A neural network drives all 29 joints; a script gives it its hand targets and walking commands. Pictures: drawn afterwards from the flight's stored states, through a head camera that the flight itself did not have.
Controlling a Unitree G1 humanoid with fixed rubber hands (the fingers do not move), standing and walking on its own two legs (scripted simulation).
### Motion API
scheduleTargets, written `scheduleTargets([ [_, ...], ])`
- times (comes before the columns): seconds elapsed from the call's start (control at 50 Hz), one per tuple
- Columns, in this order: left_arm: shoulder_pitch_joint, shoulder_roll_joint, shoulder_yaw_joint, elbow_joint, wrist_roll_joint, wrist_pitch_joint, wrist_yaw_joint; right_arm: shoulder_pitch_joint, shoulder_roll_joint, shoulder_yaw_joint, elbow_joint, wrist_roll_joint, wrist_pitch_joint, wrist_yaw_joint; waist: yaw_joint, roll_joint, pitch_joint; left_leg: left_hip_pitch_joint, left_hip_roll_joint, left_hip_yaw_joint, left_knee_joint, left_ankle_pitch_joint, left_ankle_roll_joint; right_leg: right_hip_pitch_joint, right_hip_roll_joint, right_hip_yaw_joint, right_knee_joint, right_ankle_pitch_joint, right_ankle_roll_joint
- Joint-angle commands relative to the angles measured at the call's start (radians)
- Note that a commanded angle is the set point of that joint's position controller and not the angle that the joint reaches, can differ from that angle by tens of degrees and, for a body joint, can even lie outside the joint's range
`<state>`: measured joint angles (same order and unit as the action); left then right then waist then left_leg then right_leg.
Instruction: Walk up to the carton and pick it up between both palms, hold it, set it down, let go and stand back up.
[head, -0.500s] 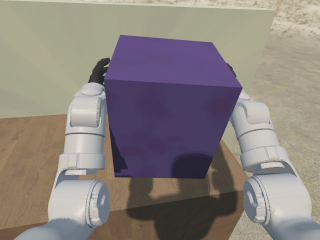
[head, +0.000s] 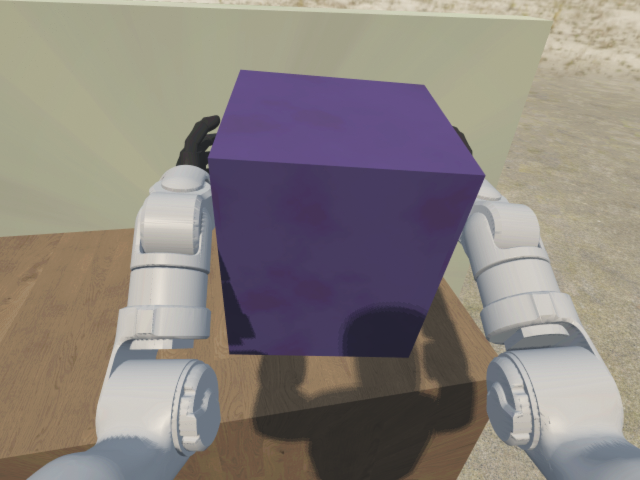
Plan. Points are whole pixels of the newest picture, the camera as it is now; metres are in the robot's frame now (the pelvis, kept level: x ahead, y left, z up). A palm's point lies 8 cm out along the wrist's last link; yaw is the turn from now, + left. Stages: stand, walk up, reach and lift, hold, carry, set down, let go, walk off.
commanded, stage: hold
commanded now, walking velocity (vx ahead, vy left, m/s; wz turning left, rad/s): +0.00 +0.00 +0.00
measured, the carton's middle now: (327, 218) +0.35 +0.01 +0.24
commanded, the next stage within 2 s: none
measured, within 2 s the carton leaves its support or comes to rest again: neither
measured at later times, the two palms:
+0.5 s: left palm (194, 179) +0.37 +0.16 +0.28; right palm (455, 187) +0.38 -0.14 +0.27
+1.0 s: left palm (194, 179) +0.37 +0.16 +0.28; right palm (455, 187) +0.38 -0.14 +0.27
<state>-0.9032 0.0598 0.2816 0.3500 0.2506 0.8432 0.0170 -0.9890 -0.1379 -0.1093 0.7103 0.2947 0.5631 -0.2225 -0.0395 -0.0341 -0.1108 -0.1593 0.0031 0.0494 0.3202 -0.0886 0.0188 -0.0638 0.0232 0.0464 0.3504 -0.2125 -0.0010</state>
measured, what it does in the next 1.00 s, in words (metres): stands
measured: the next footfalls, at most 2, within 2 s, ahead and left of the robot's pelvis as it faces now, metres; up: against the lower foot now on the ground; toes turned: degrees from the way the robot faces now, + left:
none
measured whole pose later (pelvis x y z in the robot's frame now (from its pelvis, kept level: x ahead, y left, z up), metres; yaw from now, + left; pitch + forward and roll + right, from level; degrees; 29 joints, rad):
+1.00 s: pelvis +0.00 +0.00 +0.00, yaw +0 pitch -4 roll +0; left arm -0.91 0.06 0.28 0.35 0.25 0.84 0.02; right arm -0.99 -0.14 -0.11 0.71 0.29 0.56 -0.22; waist -0.04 -0.03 -0.11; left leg -0.16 0.00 0.05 0.32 -0.09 0.02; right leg -0.06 0.02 0.05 0.35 -0.21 0.00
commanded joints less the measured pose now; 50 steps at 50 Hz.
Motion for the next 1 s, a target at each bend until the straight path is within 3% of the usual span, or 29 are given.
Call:
scheduleTargets([
  [0.0, -0.665, -0.561, -0.317, -0.073, -0.163, -0.062, -0.15, -0.796, 0.636, 0.377, -0.258, 0.169, -0.028, 0.099, -0.006, -0.01, -0.367, 0.315, -0.005, -0.054, 0.002, 0.059, 0.007, -0.081, 0.043, -0.038, -0.129, 0.158, 0.057],
  [0.04, -0.639, -0.56, -0.31, -0.036, -0.154, -0.053, -0.157, -0.801, 0.616, 0.377, -0.265, 0.173, -0.027, 0.096, -0.014, 0.001, -0.331, 0.312, -0.006, -0.053, -0.001, 0.062, 0.005, -0.086, 0.041, -0.036, -0.14, 0.161, 0.055],
  [0.08, -0.668, -0.575, -0.34, -0.105, -0.179, -0.062, -0.155, -0.787, 0.621, 0.378, -0.276, 0.181, -0.025, 0.095, -0.025, 0.02, -0.374, 0.342, 0.0, -0.067, 0.015, 0.109, -0.006, -0.086, 0.045, -0.038, -0.123, 0.201, 0.052],
  [0.1, -0.673, -0.555, -0.32, -0.068, -0.158, -0.063, -0.159, -0.754, 0.616, 0.367, -0.221, 0.166, -0.017, 0.094, -0.019, 0.026, -0.326, 0.328, -0.012, -0.054, 0.007, 0.056, -0.002, -0.101, 0.034, -0.032, -0.13, 0.16, 0.061],
  [0.12, -0.652, -0.55, -0.298, -0.059, -0.146, -0.061, -0.158, -0.785, 0.635, 0.398, -0.257, 0.189, -0.017, 0.095, 0.005, -0.015, -0.325, 0.32, -0.01, -0.056, 0.008, 0.081, 0.01, -0.081, 0.04, -0.03, -0.129, 0.196, 0.064],
  [0.14, -0.696, -0.587, -0.368, -0.13, -0.194, -0.066, -0.153, -0.8, 0.63, 0.387, -0.305, 0.182, -0.032, 0.092, -0.03, 0.028, -0.416, 0.348, -0.002, -0.062, 0.009, 0.086, -0.007, -0.075, 0.043, -0.035, -0.122, 0.198, 0.058],
  [0.16, -0.679, -0.563, -0.328, -0.104, -0.159, -0.06, -0.151, -0.8, 0.648, 0.407, -0.287, 0.202, -0.027, 0.091, -0.002, 0.009, -0.388, 0.338, -0.012, -0.062, 0.018, 0.119, 0.005, -0.076, 0.042, -0.039, -0.121, 0.227, 0.064],
  [0.18, -0.653, -0.556, -0.313, -0.09, -0.147, -0.056, -0.149, -0.784, 0.633, 0.4, -0.269, 0.194, -0.024, 0.092, -0.002, 0.018, -0.339, 0.337, -0.013, -0.058, 0.006, 0.094, -0.001, -0.1, 0.039, -0.04, -0.127, 0.225, 0.068],
  [0.2, -0.661, -0.575, -0.341, -0.08, -0.169, -0.057, -0.154, -0.796, 0.616, 0.382, -0.273, 0.181, -0.027, 0.091, -0.023, 0.026, -0.354, 0.335, -0.003, -0.066, 0.006, 0.079, -0.007, -0.087, 0.04, -0.036, -0.126, 0.193, 0.062],
  [0.28, -0.707, -0.564, -0.322, -0.067, -0.165, -0.068, -0.151, -0.811, 0.633, 0.376, -0.253, 0.171, -0.024, 0.094, -0.007, 0.005, -0.336, 0.32, -0.007, -0.063, 0.002, 0.048, 0.007, -0.113, 0.039, -0.029, -0.138, 0.134, 0.057],
  [0.32, -0.71, -0.589, -0.36, -0.123, -0.186, -0.064, -0.144, -0.8, 0.628, 0.379, -0.267, 0.177, -0.025, 0.1, -0.021, 0.037, -0.382, 0.334, 0.004, -0.066, 0.003, 0.072, -0.014, -0.105, 0.044, -0.04, -0.13, 0.147, 0.048],
  [0.36, -0.667, -0.587, -0.35, -0.065, -0.178, -0.063, -0.145, -0.796, 0.618, 0.364, -0.259, 0.164, -0.031, 0.098, -0.028, 0.016, -0.343, 0.324, 0.002, -0.067, -0.003, 0.05, -0.006, -0.11, 0.043, -0.036, -0.139, 0.138, 0.052],
  [0.38, -0.709, -0.588, -0.361, -0.09, -0.188, -0.065, -0.146, -0.799, 0.617, 0.353, -0.243, 0.16, -0.029, 0.098, -0.037, 0.039, -0.34, 0.322, 0.01, -0.073, -0.007, 0.026, -0.014, -0.118, 0.041, -0.035, -0.135, 0.119, 0.05],
  [0.4, -0.695, -0.585, -0.349, -0.062, -0.186, -0.063, -0.145, -0.808, 0.619, 0.355, -0.247, 0.156, -0.028, 0.102, -0.038, 0.01, -0.326, 0.316, 0.01, -0.073, -0.007, 0.028, -0.009, -0.114, 0.043, -0.037, -0.137, 0.116, 0.051],
  [0.46, -0.689, -0.564, -0.322, -0.061, -0.171, -0.065, -0.145, -0.796, 0.631, 0.376, -0.254, 0.17, -0.026, 0.103, -0.006, 0.009, -0.345, 0.326, -0.002, -0.059, -0.002, 0.023, 0.006, -0.12, 0.038, -0.032, -0.137, 0.105, 0.058],
  [0.48, -0.689, -0.573, -0.335, -0.065, -0.176, -0.063, -0.146, -0.787, 0.622, 0.354, -0.23, 0.158, -0.027, 0.103, -0.022, 0.036, -0.329, 0.306, -0.002, -0.057, -0.004, 0.03, -0.005, -0.11, 0.036, -0.033, -0.134, 0.114, 0.05],
  [0.52, -0.664, -0.56, -0.317, -0.074, -0.168, -0.059, -0.152, -0.778, 0.623, 0.366, -0.242, 0.162, -0.023, 0.097, -0.018, 0.002, -0.323, 0.321, -0.002, -0.06, -0.006, 0.05, 0.005, -0.105, 0.035, -0.033, -0.139, 0.152, 0.057],
  [0.6, -0.677, -0.579, -0.342, -0.128, -0.171, -0.06, -0.15, -0.754, 0.62, 0.383, -0.246, 0.183, -0.02, 0.101, -0.024, 0.027, -0.368, 0.343, -0.002, -0.062, 0.007, 0.091, -0.011, -0.086, 0.043, -0.034, -0.128, 0.175, 0.055],
  [0.62, -0.671, -0.559, -0.321, -0.065, -0.172, -0.062, -0.153, -0.797, 0.622, 0.377, -0.252, 0.169, -0.028, 0.099, -0.01, 0.002, -0.33, 0.306, -0.01, -0.059, 0.003, 0.053, 0.005, -0.103, 0.035, -0.03, -0.138, 0.144, 0.061],
  [0.64, -0.669, -0.557, -0.315, -0.091, -0.165, -0.061, -0.155, -0.792, 0.646, 0.391, -0.266, 0.185, -0.03, 0.093, -0.004, -0.002, -0.364, 0.319, -0.013, -0.055, 0.011, 0.092, 0.01, -0.076, 0.038, -0.036, -0.127, 0.2, 0.062],
  [0.68, -0.689, -0.568, -0.329, -0.087, -0.173, -0.061, -0.154, -0.785, 0.623, 0.364, -0.251, 0.171, -0.026, 0.095, -0.024, 0.021, -0.345, 0.327, -0.005, -0.06, 0.0, 0.053, -0.002, -0.106, 0.035, -0.034, -0.133, 0.155, 0.059],
  [0.72, -0.679, -0.565, -0.324, -0.076, -0.166, -0.056, -0.155, -0.789, 0.614, 0.355, -0.244, 0.17, -0.026, 0.1, -0.02, 0.026, -0.345, 0.32, 0.001, -0.06, -0.006, 0.04, -0.002, -0.097, 0.037, -0.032, -0.141, 0.122, 0.05],
  [0.74, -0.669, -0.56, -0.314, -0.127, -0.157, -0.062, -0.155, -0.754, 0.653, 0.391, -0.244, 0.183, -0.02, 0.102, 0.007, 0.007, -0.368, 0.323, -0.009, -0.052, 0.009, 0.104, 0.01, -0.075, 0.04, -0.035, -0.124, 0.192, 0.055],
  [0.76, -0.682, -0.564, -0.336, -0.076, -0.17, -0.062, -0.155, -0.766, 0.603, 0.355, -0.216, 0.17, -0.017, 0.101, -0.028, 0.041, -0.33, 0.328, 0.003, -0.068, 0.002, 0.056, -0.01, -0.114, 0.039, -0.03, -0.133, 0.139, 0.045],
  [0.84, -0.661, -0.544, -0.302, -0.059, -0.152, -0.056, -0.157, -0.809, 0.639, 0.391, -0.264, 0.174, -0.025, 0.097, 0.003, -0.017, -0.349, 0.317, -0.012, -0.05, 0.005, 0.06, 0.016, -0.091, 0.038, -0.034, -0.136, 0.154, 0.061],
  [0.86, -0.684, -0.568, -0.34, -0.104, -0.178, -0.059, -0.154, -0.814, 0.632, 0.389, -0.286, 0.188, -0.032, 0.097, -0.017, 0.022, -0.393, 0.34, -0.006, -0.064, 0.012, 0.09, 0.004, -0.085, 0.038, -0.035, -0.126, 0.196, 0.056],
  [0.9, -0.687, -0.564, -0.347, -0.108, -0.183, -0.06, -0.153, -0.777, 0.631, 0.382, -0.258, 0.181, -0.021, 0.093, -0.029, 0.032, -0.362, 0.332, -0.012, -0.052, 0.017, 0.085, 0.0, -0.094, 0.037, -0.03, -0.128, 0.186, 0.059],
  [0.96, -0.695, -0.566, -0.321, -0.081, -0.178, -0.064, -0.153, -0.824, 0.636, 0.374, -0.27, 0.175, -0.026, 0.097, -0.003, 0.008, -0.367, 0.315, -0.004, -0.06, 0.004, 0.056, 0.006, -0.098, 0.042, -0.034, -0.133, 0.136, 0.058],
  [0.98, -0.689, -0.558, -0.325, -0.099, -0.181, -0.064, -0.153, -0.803, 0.656, 0.405, -0.28, 0.185, -0.023, 0.093, 0.001, 0.003, -0.377, 0.328, -0.014, -0.048, 0.013, 0.094, 0.007, -0.081, 0.037, -0.035, -0.125, 0.215, 0.068],
])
